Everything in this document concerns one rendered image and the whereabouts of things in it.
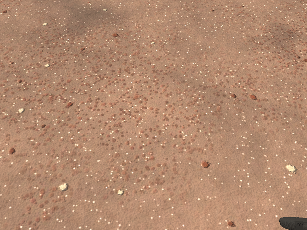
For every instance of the right robot hand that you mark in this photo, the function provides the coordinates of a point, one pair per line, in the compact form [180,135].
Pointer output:
[293,223]

